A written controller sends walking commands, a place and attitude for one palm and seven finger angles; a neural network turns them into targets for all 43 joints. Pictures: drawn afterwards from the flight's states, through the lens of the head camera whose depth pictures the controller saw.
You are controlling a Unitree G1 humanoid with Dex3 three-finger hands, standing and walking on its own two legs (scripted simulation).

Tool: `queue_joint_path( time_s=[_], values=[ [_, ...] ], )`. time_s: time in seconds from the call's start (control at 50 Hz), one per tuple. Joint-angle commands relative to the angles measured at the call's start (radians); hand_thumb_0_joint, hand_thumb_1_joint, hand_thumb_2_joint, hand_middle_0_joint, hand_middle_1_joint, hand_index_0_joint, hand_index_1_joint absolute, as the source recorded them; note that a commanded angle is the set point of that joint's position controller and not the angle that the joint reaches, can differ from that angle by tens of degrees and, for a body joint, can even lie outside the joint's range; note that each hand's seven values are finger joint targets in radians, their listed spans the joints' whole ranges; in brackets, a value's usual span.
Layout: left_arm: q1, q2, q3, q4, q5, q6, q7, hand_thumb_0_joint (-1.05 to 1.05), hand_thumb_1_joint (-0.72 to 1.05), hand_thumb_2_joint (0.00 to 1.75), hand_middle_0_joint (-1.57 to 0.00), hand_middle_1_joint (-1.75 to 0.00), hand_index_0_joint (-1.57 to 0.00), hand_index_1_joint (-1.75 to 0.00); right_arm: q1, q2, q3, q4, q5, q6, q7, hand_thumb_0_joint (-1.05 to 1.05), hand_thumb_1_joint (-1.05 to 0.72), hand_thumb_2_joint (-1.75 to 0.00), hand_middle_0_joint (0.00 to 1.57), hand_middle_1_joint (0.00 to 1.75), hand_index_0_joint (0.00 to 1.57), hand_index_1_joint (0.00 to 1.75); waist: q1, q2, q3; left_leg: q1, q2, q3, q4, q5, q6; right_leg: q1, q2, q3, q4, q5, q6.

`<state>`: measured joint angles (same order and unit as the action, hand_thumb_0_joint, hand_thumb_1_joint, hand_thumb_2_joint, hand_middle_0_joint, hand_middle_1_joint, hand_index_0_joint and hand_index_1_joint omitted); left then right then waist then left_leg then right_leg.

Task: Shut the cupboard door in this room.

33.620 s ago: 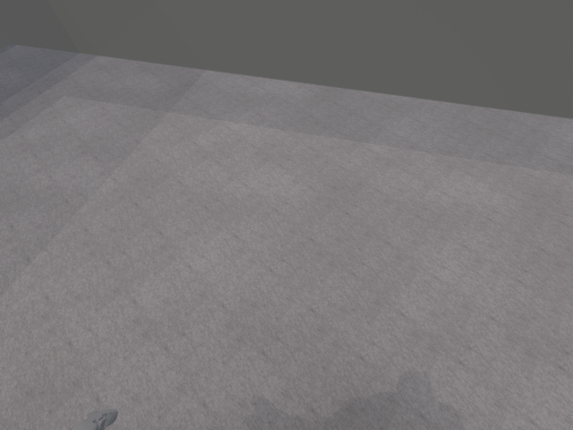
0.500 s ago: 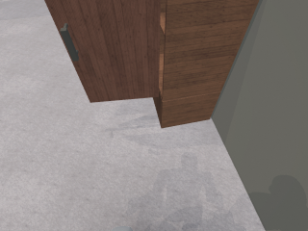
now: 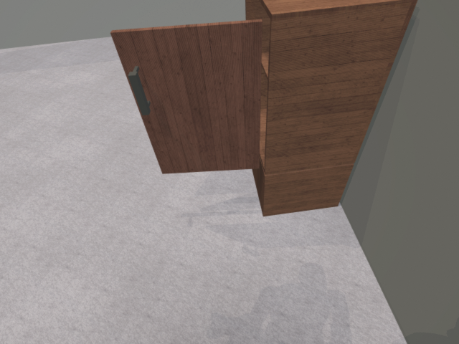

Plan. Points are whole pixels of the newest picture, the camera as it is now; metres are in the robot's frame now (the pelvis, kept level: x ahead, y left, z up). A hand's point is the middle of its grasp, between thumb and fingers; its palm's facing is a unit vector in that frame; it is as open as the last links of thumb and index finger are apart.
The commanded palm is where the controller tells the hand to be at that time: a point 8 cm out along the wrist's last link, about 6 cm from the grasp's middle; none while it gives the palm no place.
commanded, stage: take the last steps up to it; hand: left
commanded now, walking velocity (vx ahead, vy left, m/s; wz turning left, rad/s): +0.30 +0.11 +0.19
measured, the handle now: (141, 90) +0.81 +0.33 +0.02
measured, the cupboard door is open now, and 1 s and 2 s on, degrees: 84 84 84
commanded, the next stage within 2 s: come to a stop and stand still in 0.88 s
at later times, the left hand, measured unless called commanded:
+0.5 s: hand out of the picture -0.01 +0.17 -0.14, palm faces +0.22 -0.96 -0.19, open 7.4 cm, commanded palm none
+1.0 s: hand (145, 222) +0.43 +0.26 -0.15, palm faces +0.03 -0.97 -0.25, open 7.4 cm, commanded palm none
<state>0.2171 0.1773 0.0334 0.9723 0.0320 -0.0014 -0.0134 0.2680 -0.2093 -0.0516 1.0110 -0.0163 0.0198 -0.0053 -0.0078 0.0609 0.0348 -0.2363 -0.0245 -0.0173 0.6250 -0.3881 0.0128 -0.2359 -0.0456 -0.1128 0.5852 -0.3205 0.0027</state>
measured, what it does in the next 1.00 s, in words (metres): walks ahead: left foot, then right foot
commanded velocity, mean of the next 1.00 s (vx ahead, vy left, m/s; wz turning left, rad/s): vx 0.23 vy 0.05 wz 0.00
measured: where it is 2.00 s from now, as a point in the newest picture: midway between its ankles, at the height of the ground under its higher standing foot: (212, 333)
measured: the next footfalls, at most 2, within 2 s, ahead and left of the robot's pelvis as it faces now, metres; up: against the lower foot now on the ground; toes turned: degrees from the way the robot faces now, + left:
left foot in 0.54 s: +0.24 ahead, +0.18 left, +0.00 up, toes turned +12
right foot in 1.00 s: +0.45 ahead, -0.02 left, +0.00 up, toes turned -5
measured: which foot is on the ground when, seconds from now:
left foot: up 0.00-0.52, down 0.54-1.00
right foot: down 0.00-0.54, up 0.56-0.98, down 1.00-1.00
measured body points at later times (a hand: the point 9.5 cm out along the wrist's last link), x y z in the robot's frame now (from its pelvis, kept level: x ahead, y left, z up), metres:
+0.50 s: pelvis +0.14 +0.05 +0.00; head +0.18 +0.03 +0.45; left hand -0.02 +0.22 -0.13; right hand +0.25 -0.17 -0.16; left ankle +0.20 +0.18 -0.71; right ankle +0.00 -0.09 -0.73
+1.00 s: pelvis +0.32 +0.07 -0.01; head +0.34 +0.05 +0.44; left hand +0.43 +0.31 -0.13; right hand +0.28 -0.15 -0.17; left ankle +0.21 +0.18 -0.73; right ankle +0.41 -0.01 -0.73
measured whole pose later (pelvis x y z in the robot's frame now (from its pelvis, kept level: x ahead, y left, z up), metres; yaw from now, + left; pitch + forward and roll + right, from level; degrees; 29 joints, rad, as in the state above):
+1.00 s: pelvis +0.32 +0.07 -0.01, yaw +2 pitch -1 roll +3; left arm 0.12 0.18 0.05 0.95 0.03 -0.04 -0.01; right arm 0.37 -0.17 -0.04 1.11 -0.02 -0.05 -0.02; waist -0.02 0.01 0.06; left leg -0.03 0.01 0.18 0.52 -0.44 0.00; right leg -0.41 -0.07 -0.11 0.60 -0.16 -0.03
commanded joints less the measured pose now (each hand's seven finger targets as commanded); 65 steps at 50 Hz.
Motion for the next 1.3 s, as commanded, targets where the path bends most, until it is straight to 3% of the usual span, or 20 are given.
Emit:
queue_joint_path(
  time_s=[0.0,0.06,0.12,0.28,0.42,0.44,0.48,0.52,0.54,0.6,0.68,0.76,0.88,0.94,0.96,0.98,1.0,1.06,1.12,1.28],
  values=[
    [0.199,0.232,0.059,-0.007,-0.015,-0.041,0.036,0.00,0.90,0.90,-0.20,-0.30,-0.20,-0.30,-0.126,-0.122,-0.038,-0.118,-0.012,-0.016,0.022,0.00,-0.90,-0.90,0.20,0.30,0.20,0.30,0.093,-0.270,0.126,-0.478,0.061,-0.088,0.467,-0.051,0.002,0.089,-0.436,0.562,-0.523,-0.468,-0.113],
    [0.097,0.125,0.033,-0.013,-0.018,-0.061,0.035,0.00,0.90,0.90,-0.20,-0.30,-0.20,-0.30,-0.018,-0.076,-0.040,-0.036,-0.017,-0.003,0.036,0.00,-0.90,-0.90,0.20,0.30,0.20,0.30,0.008,-0.186,0.150,-0.408,0.093,-0.051,0.537,0.159,-0.022,0.013,-0.314,0.291,-0.482,-0.218,-0.054],
    [0.180,0.098,0.024,0.021,-0.018,-0.075,0.034,0.00,0.90,0.90,-0.20,-0.30,-0.20,-0.30,0.011,-0.042,-0.032,-0.009,-0.013,-0.003,0.038,0.00,-0.90,-0.90,0.20,0.30,0.20,0.30,0.021,-0.209,0.089,-0.421,0.082,-0.005,0.533,0.246,-0.051,0.121,-0.243,0.116,-0.442,0.068,-0.032],
    [0.317,0.086,0.019,0.107,-0.008,-0.095,0.042,0.00,0.90,0.90,-0.20,-0.30,-0.20,-0.30,-0.115,-0.016,-0.018,-0.043,-0.008,-0.013,0.047,0.00,-0.90,-0.90,0.20,0.30,0.20,0.30,0.054,-0.204,0.126,-0.506,0.131,0.051,0.362,0.267,-0.063,0.234,-0.285,0.064,-0.413,0.339,-0.088],
    [0.331,0.112,0.025,0.149,-0.002,-0.079,0.049,0.00,0.90,0.90,-0.20,-0.30,-0.20,-0.30,-0.212,0.010,0.007,-0.073,-0.002,-0.045,0.053,0.00,-0.90,-0.90,0.20,0.30,0.20,0.30,0.070,-0.248,0.105,-0.287,0.085,0.134,0.031,0.165,-0.006,0.250,-0.289,0.023,-0.313,0.563,-0.096],
    [0.317,0.122,0.028,0.149,-0.004,-0.077,0.049,0.00,0.90,0.90,-0.20,-0.30,-0.20,-0.30,-0.168,0.000,0.005,-0.064,-0.002,-0.052,0.047,0.00,-0.90,-0.90,0.20,0.30,0.20,0.30,0.046,-0.254,0.072,-0.211,0.058,0.152,-0.010,0.136,0.009,0.256,-0.282,0.007,-0.241,0.670,-0.093],
    [0.280,0.122,0.028,0.144,-0.011,-0.074,0.046,0.00,0.90,0.90,-0.20,-0.30,-0.20,-0.30,0.091,-0.068,-0.013,0.013,-0.010,-0.067,0.026,0.00,-0.90,-0.90,0.20,0.30,0.20,0.30,-0.073,-0.168,-0.080,0.174,0.031,0.152,-0.142,0.232,0.032,0.134,-0.226,-0.054,0.083,0.659,-0.049],
    [0.309,0.022,0.010,0.106,-0.030,-0.071,0.032,0.00,0.90,0.90,-0.20,-0.30,-0.20,-0.30,0.293,-0.255,-0.059,0.057,-0.008,-0.074,-0.004,0.00,-0.90,-0.90,0.20,0.30,0.20,0.30,-0.120,0.228,-0.289,0.556,0.430,-0.378,-0.227,0.529,0.183,-0.291,0.004,-0.028,0.610,-0.270,0.005],
    [0.243,0.031,0.015,0.081,-0.026,-0.067,0.041,0.00,0.90,0.90,-0.20,-0.30,-0.20,-0.30,0.258,-0.241,-0.057,0.058,0.002,-0.063,-0.008,0.00,-0.90,-0.90,0.20,0.30,0.20,0.30,-0.107,0.133,-0.235,0.509,0.469,-0.351,-0.268,0.540,0.223,-0.369,-0.036,0.069,0.726,-0.276,-0.026],
    [0.141,0.025,0.026,0.086,-0.017,-0.055,0.025,0.00,0.90,0.90,-0.20,-0.30,-0.20,-0.30,0.066,-0.090,-0.021,0.012,-0.003,-0.085,-0.014,0.00,-0.90,-0.90,0.20,0.30,0.20,0.30,-0.029,0.003,0.008,0.165,0.368,-0.136,-0.336,0.520,0.171,-0.371,-0.117,0.097,0.740,-0.060,-0.016],
    [0.191,-0.002,0.025,0.085,-0.008,-0.019,0.018,0.00,0.90,0.90,-0.20,-0.30,-0.20,-0.30,0.033,-0.039,-0.004,0.011,0.001,-0.107,-0.014,0.00,-0.90,-0.90,0.20,0.30,0.20,0.30,0.043,0.029,0.041,0.033,0.299,-0.004,-0.427,0.497,0.153,-0.305,-0.107,0.077,0.621,0.030,0.010],
    [0.073,0.023,0.030,0.013,-0.008,-0.013,0.007,0.00,0.90,0.90,-0.20,-0.30,-0.20,-0.30,0.045,-0.044,-0.012,0.002,-0.002,-0.111,-0.014,0.00,-0.90,-0.90,0.20,0.30,0.20,0.30,0.038,0.040,0.076,0.071,0.290,0.034,-0.447,0.530,0.173,-0.358,-0.115,0.073,0.409,0.098,0.017],
    [-0.031,0.031,0.023,-0.044,-0.011,-0.024,0.004,0.00,0.90,0.90,-0.20,-0.30,-0.20,-0.30,0.077,-0.087,-0.016,0.025,-0.010,-0.096,-0.016,0.00,-0.90,-0.90,0.20,0.30,0.20,0.30,0.016,0.010,0.058,0.150,0.291,0.057,-0.334,0.676,0.152,-0.207,-0.040,0.011,0.088,0.099,-0.019],
    [0.141,0.079,0.033,0.006,-0.006,-0.040,0.009,0.00,0.90,0.90,-0.20,-0.30,-0.20,-0.30,0.070,-0.089,-0.012,0.037,0.000,-0.084,-0.014,0.00,-0.90,-0.90,0.20,0.30,0.20,0.30,0.097,-0.043,-0.026,0.087,0.223,0.108,-0.081,0.663,0.087,0.092,0.000,-0.010,-0.067,0.205,-0.035],
    [0.231,0.163,0.049,0.034,0.002,-0.058,0.020,0.00,0.90,0.90,-0.20,-0.30,-0.20,-0.30,0.095,-0.048,-0.006,0.036,0.008,-0.085,-0.007,0.00,-0.90,-0.90,0.20,0.30,0.20,0.30,0.125,-0.220,-0.099,-0.072,0.137,0.147,0.168,0.437,0.040,0.281,-0.148,0.181,-0.107,0.382,-0.084],
    [0.287,0.234,0.063,0.047,-0.009,-0.062,0.025,0.00,0.90,0.90,-0.20,-0.30,-0.20,-0.30,0.134,-0.020,-0.001,0.015,0.014,-0.079,-0.006,0.00,-0.90,-0.90,0.20,0.30,0.20,0.30,0.108,-0.376,-0.160,-0.206,0.001,0.159,0.436,-0.165,-0.013,0.350,-0.403,0.502,-0.203,0.736,-0.216],
    [0.228,0.215,0.048,0.035,-0.026,-0.062,0.034,0.00,0.90,0.90,-0.20,-0.30,-0.20,-0.30,0.122,-0.042,-0.001,0.022,0.015,-0.060,-0.019,0.00,-0.90,-0.90,0.20,0.30,0.20,0.30,0.084,-0.232,-0.156,-0.163,0.043,0.013,0.492,-0.225,-0.017,0.252,-0.416,0.449,-0.226,0.840,-0.262],
    [0.009,0.162,0.030,-0.018,-0.020,-0.042,0.054,0.00,0.90,0.90,-0.20,-0.30,-0.20,-0.30,0.103,-0.005,0.001,0.058,0.019,-0.017,-0.018,0.00,-0.90,-0.90,0.20,0.30,0.20,0.30,0.019,-0.110,-0.068,-0.108,0.087,-0.009,0.471,-0.113,-0.039,0.035,-0.327,0.269,-0.239,0.790,-0.215],
    [-0.012,0.154,0.030,-0.020,-0.015,-0.028,0.059,0.00,0.90,0.90,-0.20,-0.30,-0.20,-0.30,0.119,0.002,-0.004,0.062,0.020,0.022,-0.015,0.00,-0.90,-0.90,0.20,0.30,0.20,0.30,0.001,-0.148,-0.081,-0.092,0.071,0.001,0.410,-0.076,-0.058,-0.004,-0.292,0.184,-0.243,0.755,-0.184],
    [-0.003,0.180,0.056,-0.028,-0.004,0.006,0.059,0.00,0.90,0.90,-0.20,-0.30,-0.20,-0.30,0.030,-0.018,-0.023,0.007,0.007,0.038,-0.004,0.00,-0.90,-0.90,0.20,0.30,0.20,0.30,0.033,-0.238,-0.094,-0.151,0.043,0.017,0.356,-0.042,-0.073,0.019,-0.271,0.204,-0.270,0.478,-0.182]
  ],
)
